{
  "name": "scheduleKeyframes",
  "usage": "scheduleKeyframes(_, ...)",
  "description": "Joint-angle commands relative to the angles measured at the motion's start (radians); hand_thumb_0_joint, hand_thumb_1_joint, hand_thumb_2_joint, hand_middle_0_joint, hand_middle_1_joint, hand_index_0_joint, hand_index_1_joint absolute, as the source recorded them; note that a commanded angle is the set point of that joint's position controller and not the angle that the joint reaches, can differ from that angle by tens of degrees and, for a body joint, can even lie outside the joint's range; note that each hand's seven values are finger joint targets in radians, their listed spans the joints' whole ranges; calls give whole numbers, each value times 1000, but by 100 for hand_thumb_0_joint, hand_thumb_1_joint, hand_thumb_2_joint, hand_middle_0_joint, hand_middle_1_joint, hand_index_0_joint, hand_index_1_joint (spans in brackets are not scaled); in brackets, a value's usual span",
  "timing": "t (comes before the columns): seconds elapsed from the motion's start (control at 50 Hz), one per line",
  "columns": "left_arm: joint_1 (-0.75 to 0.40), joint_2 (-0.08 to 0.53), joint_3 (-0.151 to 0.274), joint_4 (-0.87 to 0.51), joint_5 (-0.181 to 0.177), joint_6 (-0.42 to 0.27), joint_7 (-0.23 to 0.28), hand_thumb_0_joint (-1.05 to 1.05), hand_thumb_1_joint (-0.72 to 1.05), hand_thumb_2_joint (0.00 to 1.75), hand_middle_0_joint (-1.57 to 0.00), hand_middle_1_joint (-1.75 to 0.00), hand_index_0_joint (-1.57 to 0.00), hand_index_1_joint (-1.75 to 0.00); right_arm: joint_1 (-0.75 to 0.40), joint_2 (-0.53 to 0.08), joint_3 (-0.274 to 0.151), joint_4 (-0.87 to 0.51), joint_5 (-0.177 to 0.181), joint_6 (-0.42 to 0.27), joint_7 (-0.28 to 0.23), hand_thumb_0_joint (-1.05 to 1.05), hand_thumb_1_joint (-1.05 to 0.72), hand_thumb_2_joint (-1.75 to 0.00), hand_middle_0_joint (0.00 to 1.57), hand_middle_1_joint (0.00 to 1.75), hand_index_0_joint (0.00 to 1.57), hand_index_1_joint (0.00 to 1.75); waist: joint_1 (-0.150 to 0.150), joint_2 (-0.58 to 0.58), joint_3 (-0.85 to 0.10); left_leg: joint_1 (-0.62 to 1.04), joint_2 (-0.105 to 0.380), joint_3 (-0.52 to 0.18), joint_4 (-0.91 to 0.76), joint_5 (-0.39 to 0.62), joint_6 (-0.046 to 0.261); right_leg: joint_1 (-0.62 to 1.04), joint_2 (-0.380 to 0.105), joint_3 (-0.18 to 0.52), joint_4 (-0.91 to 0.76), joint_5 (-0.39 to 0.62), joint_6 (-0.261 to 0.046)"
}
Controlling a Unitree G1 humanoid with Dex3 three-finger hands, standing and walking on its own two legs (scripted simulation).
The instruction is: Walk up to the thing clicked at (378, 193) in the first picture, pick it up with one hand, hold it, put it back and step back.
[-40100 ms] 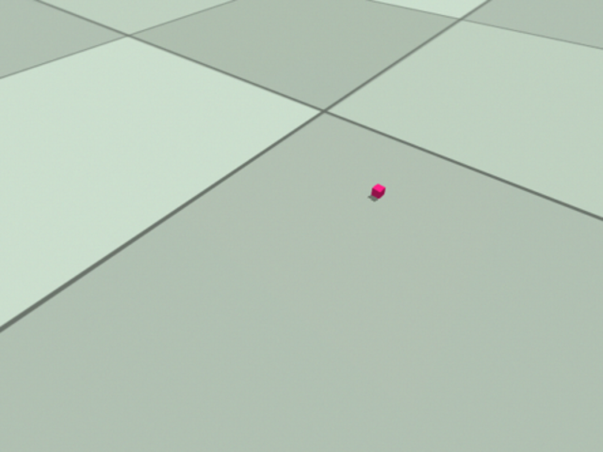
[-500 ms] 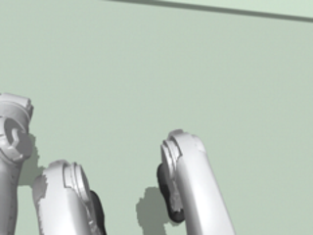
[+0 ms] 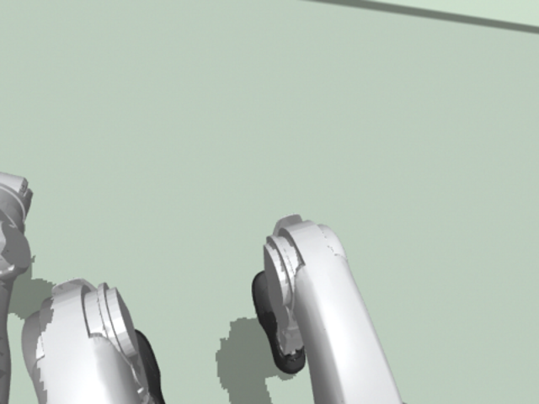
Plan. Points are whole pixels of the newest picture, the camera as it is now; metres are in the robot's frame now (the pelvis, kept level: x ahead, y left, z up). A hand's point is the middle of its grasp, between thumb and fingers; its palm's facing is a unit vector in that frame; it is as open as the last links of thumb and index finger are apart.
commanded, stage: rest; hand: left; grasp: from above
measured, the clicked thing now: out of the picture +0.47 +0.31 -0.24
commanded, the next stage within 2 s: open in 0.78 s
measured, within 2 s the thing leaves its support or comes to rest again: rests again in 0.76 s
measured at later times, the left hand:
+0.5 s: hand (1, 201) +0.45 +0.28 -0.23, palm faces -0.06 -0.46 -0.88, open 7.2 cm
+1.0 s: hand (9, 203) +0.45 +0.28 -0.25, palm faces -0.02 -0.49 -0.87, open 7.4 cm
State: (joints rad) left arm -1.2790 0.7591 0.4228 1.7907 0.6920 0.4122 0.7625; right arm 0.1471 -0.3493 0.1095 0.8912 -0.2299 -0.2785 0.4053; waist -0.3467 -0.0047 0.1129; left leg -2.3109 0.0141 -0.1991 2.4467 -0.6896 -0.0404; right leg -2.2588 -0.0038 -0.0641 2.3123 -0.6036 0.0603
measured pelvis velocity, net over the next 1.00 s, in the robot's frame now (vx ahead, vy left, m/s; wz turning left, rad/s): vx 0.00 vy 0.01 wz -0.04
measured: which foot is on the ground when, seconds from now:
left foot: down 0.00-1.00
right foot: down 0.00-1.00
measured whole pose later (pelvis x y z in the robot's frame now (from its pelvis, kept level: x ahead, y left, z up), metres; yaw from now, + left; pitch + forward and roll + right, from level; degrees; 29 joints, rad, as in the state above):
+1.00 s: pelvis +0.00 +0.01 -0.01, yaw -2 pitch +25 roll -13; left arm -1.29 0.90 0.42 1.80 0.46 0.40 0.87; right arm 0.09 -0.43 0.29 0.71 -0.22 -0.27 0.49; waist -0.42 -0.10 0.29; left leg -2.27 -0.01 -0.28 2.54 -0.72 -0.04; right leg -2.18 0.00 -0.12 2.35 -0.63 0.07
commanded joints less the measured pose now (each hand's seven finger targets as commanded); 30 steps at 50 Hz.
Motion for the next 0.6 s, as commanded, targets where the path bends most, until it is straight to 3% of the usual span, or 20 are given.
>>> scheduleKeyframes(0.0, -308, 223, -17, -103, 6, -10, 62, 0, 71, 35, -112, -31, -112, -32, 264, -295, -56, 30, 2, 0, 13, 0, -91, -90, 20, 30, 20, 30, -56, 344, -706, 450, 10, 124, -257, 148, 35, 426, 29, -149, -222, 165, -65)
scheduleKeyframes(0.02, -313, 218, -11, -96, 3, -11, 66, 0, 69, 39, -113, -28, -111, -30, 281, -287, -43, 25, 0, -1, 20, 0, -91, -90, 20, 30, 20, 30, -64, 340, -719, 466, 14, 124, -242, 180, 31, 437, 30, -150, -219, 194, -65)
scheduleKeyframes(0.12, -322, 250, -3, -70, -15, -14, 95, 0, 73, 37, -115, -25, -114, -27, 266, -317, -37, 18, -5, -5, 35, 0, -91, -90, 20, 30, 20, 30, -79, 345, -667, 452, 15, 108, -243, 159, 36, 435, 27, -162, -216, 188, -61)
scheduleKeyframes(0.16, -308, 247, -12, -79, -44, -10, 99, 0, 71, 35, -113, -28, -112, -29, 244, -326, -25, -6, -11, -7, 41, 0, -91, -90, 20, 30, 20, 30, -88, 332, -647, 476, 13, 107, -233, 165, 37, 453, 28, -172, -211, 193, -57)
scheduleKeyframes(0.2, -317, 274, -11, -78, -42, -12, 107, 0, 72, 29, -113, -25, -113, -25, 241, -334, -18, 1, -8, -7, 45, 0, -91, -90, 20, 30, 20, 30, -95, 356, -634, 459, 14, 106, -234, 148, 39, 444, 29, -169, -216, 190, -58)
scheduleKeyframes(0.22, -307, 266, -14, -83, -62, -10, 107, 0, 71, 31, -111, -29, -111, -29, 229, -337, -14, -13, -11, -9, 49, 0, -91, -90, 20, 30, 20, 30, -100, 338, -627, 460, 10, 110, -227, 151, 42, 467, 27, -175, -211, 196, -53)
scheduleKeyframes(0.24, -289, 271, -2, -72, -69, -15, 115, 0, 69, 34, -111, -29, -110, -29, 256, -333, -5, -7, -8, -5, 52, 0, -91, -90, 20, 30, 20, 30, -92, 341, -651, 471, 14, 106, -231, 178, 38, 486, 37, -169, -218, 215, -57)
scheduleKeyframes(0.32, -287, 274, -13, -65, -95, -15, 124, 0, 72, 34, -113, -29, -112, -29, 234, -346, 14, -35, -6, -4, 62, 0, -92, -90, 20, 30, 20, 30, -110, 339, -632, 470, 16, 91, -218, 187, 39, 491, 31, -175, -206, 237, -55)
scheduleKeyframes(0.34, -288, 289, -14, -66, -89, -18, 127, 0, 74, 34, -113, -29, -113, -30, 235, -353, 18, -31, -5, -4, 63, 0, -91, -90, 20, 30, 20, 30, -111, 357, -635, 472, 17, 91, -221, 187, 38, 496, 33, -177, -206, 237, -57)
scheduleKeyframes(0.4, -285, 288, -15, -64, -116, -21, 141, 0, 74, 33, -112, -32, -113, -32, 238, -364, 27, -54, -6, -1, 70, 0, -92, -90, 20, 30, 20, 30, -124, 357, -616, 488, 16, 78, -218, 180, 40, 500, 31, -185, -197, 232, -56)
scheduleKeyframes(0.42, -291, 306, -15, -66, -107, -21, 145, 0, 75, 32, -112, -32, -113, -31, 233, -366, 30, -45, -5, 2, 70, 0, -91, -90, 20, 30, 20, 30, -122, 363, -617, 475, 17, 81, -225, 167, 40, 503, 36, -183, -206, 226, -59)
scheduleKeyframes(0.48, -293, 284, -25, -76, -158, -22, 150, 0, 76, 30, -112, -34, -113, -32, 204, -377, 44, -78, -11, -1, 75, 0, -92, -90, 20, 30, 20, 30, -151, 352, -568, 480, 9, 79, -200, 153, 48, 493, 24, -192, -191, 220, -52)
scheduleKeyframes(0.5, -298, 313, -22, -79, -158, -25, 151, 0, 75, 29, -112, -31, -113, -30, 187, -383, 47, -63, -7, -2, 71, 0, -92, -91, 20, 30, 20, 30, -143, 351, -568, 468, 10, 83, -206, 132, 49, 497, 25, -191, -198, 206, -53)
scheduleKeyframes(0.58, -282, 306, -28, -75, -169, -30, 149, 0, 73, 29, -109, -31, -111, -30, 202, -385, 64, -88, 1, 8, 77, 0, -91, -90, 20, 30, 20, 30, -151, 380, -567, 499, 14, 57, -209, 152, 41, 471, 25, -197, -176, 226, -63)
